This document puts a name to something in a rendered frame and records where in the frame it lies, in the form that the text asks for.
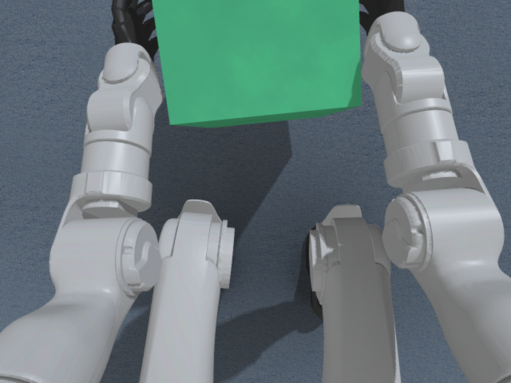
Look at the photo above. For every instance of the robot right hand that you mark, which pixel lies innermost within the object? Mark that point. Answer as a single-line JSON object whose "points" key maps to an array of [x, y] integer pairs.
{"points": [[377, 8]]}

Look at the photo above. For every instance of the robot right thigh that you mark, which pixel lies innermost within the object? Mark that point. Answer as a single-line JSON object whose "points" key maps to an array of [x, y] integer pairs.
{"points": [[360, 343]]}

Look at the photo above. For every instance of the right robot upper arm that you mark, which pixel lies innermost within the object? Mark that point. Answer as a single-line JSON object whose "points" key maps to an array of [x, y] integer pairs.
{"points": [[450, 240]]}

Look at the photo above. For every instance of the carton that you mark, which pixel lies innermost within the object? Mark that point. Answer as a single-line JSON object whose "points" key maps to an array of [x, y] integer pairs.
{"points": [[234, 62]]}

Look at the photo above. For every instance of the right robot foot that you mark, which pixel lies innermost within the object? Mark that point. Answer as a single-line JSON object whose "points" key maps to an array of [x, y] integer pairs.
{"points": [[317, 308]]}

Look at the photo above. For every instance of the robot left hand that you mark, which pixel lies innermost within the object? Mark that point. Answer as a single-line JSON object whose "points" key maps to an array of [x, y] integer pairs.
{"points": [[127, 26]]}

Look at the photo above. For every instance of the right robot forearm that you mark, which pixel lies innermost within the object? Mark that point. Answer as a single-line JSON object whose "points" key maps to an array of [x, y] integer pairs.
{"points": [[414, 111]]}

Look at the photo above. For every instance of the left robot upper arm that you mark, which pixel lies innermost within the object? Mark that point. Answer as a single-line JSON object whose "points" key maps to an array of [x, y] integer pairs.
{"points": [[98, 267]]}

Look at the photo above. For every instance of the left robot forearm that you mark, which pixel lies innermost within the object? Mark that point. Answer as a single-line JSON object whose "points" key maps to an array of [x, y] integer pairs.
{"points": [[114, 178]]}

